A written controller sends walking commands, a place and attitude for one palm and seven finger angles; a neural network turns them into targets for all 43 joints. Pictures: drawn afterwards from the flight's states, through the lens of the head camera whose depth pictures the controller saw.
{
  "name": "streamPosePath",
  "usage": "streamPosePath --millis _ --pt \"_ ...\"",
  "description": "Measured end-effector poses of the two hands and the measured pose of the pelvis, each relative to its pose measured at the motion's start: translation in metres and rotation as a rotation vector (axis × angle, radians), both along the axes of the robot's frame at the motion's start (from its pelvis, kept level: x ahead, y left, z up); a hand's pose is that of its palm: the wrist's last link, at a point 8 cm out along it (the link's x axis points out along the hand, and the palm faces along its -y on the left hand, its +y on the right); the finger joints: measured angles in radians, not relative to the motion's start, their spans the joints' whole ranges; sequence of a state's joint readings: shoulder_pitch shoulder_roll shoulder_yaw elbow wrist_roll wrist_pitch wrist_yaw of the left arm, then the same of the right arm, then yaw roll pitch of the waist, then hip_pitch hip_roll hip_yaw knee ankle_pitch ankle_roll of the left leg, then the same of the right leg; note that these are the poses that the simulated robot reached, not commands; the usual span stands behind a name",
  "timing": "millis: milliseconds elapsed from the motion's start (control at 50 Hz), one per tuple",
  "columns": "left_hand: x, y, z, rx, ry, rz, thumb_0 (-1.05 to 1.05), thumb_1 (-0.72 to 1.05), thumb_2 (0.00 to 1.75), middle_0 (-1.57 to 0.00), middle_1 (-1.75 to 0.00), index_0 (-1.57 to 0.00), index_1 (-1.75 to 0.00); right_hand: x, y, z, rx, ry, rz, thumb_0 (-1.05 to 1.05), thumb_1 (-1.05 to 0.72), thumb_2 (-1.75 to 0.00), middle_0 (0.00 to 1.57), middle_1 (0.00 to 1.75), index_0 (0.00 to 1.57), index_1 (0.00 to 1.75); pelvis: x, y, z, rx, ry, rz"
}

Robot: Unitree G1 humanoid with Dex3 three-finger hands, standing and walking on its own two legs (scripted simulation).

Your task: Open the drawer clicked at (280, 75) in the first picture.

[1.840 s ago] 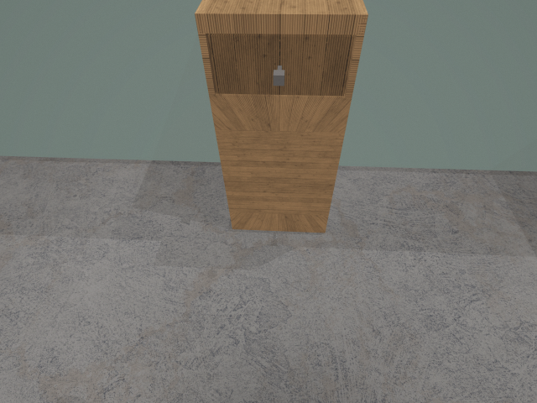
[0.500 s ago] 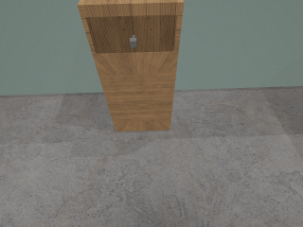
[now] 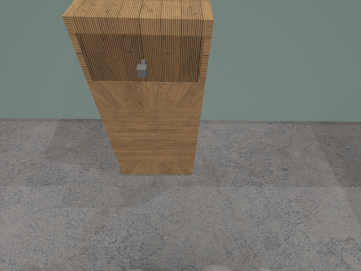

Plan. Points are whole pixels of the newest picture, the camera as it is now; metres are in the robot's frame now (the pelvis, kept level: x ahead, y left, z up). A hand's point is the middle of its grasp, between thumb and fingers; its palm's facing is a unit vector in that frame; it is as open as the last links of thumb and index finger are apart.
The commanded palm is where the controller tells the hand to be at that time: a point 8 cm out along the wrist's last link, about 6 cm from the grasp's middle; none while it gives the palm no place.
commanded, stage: take the last steps up to it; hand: left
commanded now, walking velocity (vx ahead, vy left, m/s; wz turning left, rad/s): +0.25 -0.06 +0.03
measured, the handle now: (142, 67) +0.69 +0.17 +0.05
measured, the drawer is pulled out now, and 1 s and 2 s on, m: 0.00 0.00 0.00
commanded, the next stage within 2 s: come to a stop and stand still in 0.20 s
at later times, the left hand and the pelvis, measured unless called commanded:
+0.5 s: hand (144, 257) +0.18 +0.10 -0.17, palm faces +0.11 -0.98 -0.18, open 7.3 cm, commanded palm none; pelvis +0.18 -0.07 +0.01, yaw +3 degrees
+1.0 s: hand (137, 227) +0.25 +0.13 -0.16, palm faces +0.08 -0.96 -0.27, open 7.4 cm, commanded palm none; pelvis +0.21 -0.06 +0.00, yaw +1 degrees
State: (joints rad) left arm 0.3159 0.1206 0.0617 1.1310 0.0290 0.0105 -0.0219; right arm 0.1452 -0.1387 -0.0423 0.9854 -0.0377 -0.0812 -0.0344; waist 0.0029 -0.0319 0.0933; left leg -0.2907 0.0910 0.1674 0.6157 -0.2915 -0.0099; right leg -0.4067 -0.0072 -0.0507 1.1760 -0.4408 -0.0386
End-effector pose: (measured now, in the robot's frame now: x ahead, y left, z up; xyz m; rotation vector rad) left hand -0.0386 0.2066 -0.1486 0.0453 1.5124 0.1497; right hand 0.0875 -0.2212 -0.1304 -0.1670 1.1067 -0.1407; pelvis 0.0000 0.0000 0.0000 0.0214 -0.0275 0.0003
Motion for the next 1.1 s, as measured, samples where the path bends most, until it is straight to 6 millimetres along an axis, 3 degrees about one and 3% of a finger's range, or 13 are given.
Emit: streamPosePath --millis 80,160,200,280,380,480,640,760,860,940,1020,1100 --pt "0.073 0.006 0.018 0.072 -0.149 0.000 0.03 0.94 0.89 -0.20 -0.30 -0.20 -0.30 -0.002 -0.027 -0.005 -0.009 0.124 0.005 -0.01 -0.94 -0.90 0.20 0.30 0.21 0.30 0.029 -0.016 0.007 -0.016 0.003 0.026" --pt "0.120 0.011 0.017 0.162 -0.240 -0.008 0.03 0.95 0.89 -0.20 -0.30 -0.20 -0.30 0.003 -0.061 -0.024 0.005 0.245 0.003 -0.01 -0.94 -0.90 0.20 0.30 0.21 0.30 0.065 -0.045 -0.008 0.007 0.010 0.050" --pt "0.131 0.006 0.017 0.183 -0.233 0.006 0.02 0.94 0.89 -0.19 -0.30 -0.20 -0.30 0.013 -0.074 -0.026 0.000 0.288 0.004 -0.01 -0.93 -0.90 0.20 0.30 0.21 0.30 0.079 -0.052 -0.009 -0.006 0.006 0.057" --pt "0.143 -0.012 0.021 0.157 -0.157 0.005 0.01 0.93 0.89 -0.19 -0.30 -0.20 -0.30 0.052 -0.086 -0.010 -0.016 0.264 -0.004 0.00 -0.92 -0.90 0.20 0.30 0.20 0.30 0.110 -0.058 0.003 -0.011 0.020 0.060" --pt "0.166 -0.036 0.010 0.070 -0.091 0.020 0.01 0.92 0.89 -0.19 -0.30 -0.20 -0.30 0.104 -0.080 0.001 -0.032 0.182 0.011 0.00 -0.92 -0.90 0.20 0.30 0.20 0.30 0.150 -0.057 0.006 -0.032 0.027 0.050" --pt "0.201 -0.055 0.008 0.053 -0.074 0.029 0.02 0.93 0.89 -0.20 -0.30 -0.20 -0.30 0.133 -0.067 0.001 -0.019 0.209 0.002 0.00 -0.93 -0.90 0.20 0.30 0.20 0.30 0.178 -0.063 0.011 -0.010 0.018 0.053" --pt "0.246 -0.043 0.033 0.181 -0.139 0.004 0.02 0.94 0.89 -0.20 -0.30 -0.20 -0.30 0.156 -0.095 -0.009 0.019 0.254 -0.016 0.00 -0.93 -0.90 0.20 0.30 0.21 0.30 0.193 -0.087 0.013 0.029 0.050 0.045" --pt "0.258 -0.041 0.043 0.211 -0.145 -0.010 0.01 0.92 0.89 -0.20 -0.30 -0.20 -0.30 0.181 -0.108 -0.009 0.010 0.240 0.002 0.00 -0.92 -0.90 0.20 0.30 0.20 0.30 0.194 -0.088 0.017 0.038 0.040 0.044" --pt "0.258 -0.038 0.035 0.183 -0.137 -0.014 0.01 0.91 0.89 -0.20 -0.30 -0.20 -0.30 0.205 -0.102 -0.002 -0.001 0.180 0.027 0.00 -0.91 -0.90 0.20 0.30 0.20 0.30 0.198 -0.081 0.016 0.030 0.032 0.042" --pt "0.263 -0.031 0.021 0.163 -0.159 -0.028 0.01 0.91 0.89 -0.20 -0.30 -0.20 -0.30 0.218 -0.092 -0.001 -0.019 0.074 0.024 0.00 -0.91 -0.90 0.20 0.30 0.20 0.30 0.205 -0.067 0.004 -0.012 0.030 0.022" --pt "0.281 -0.025 0.019 0.164 -0.244 -0.044 0.01 0.91 0.89 -0.20 -0.30 -0.20 -0.30 0.217 -0.080 0.001 -0.015 0.001 0.026 0.00 -0.91 -0.90 0.20 0.30 0.20 0.30 0.206 -0.059 -0.001 0.003 0.011 0.016" --pt "0.298 -0.021 0.027 0.180 -0.341 -0.080 0.01 0.91 0.89 -0.20 -0.30 -0.20 -0.30 0.206 -0.068 -0.010 0.027 -0.009 0.025 0.00 -0.91 -0.90 0.20 0.30 0.20 0.30 0.200 -0.056 -0.006 0.008 -0.008 0.008"
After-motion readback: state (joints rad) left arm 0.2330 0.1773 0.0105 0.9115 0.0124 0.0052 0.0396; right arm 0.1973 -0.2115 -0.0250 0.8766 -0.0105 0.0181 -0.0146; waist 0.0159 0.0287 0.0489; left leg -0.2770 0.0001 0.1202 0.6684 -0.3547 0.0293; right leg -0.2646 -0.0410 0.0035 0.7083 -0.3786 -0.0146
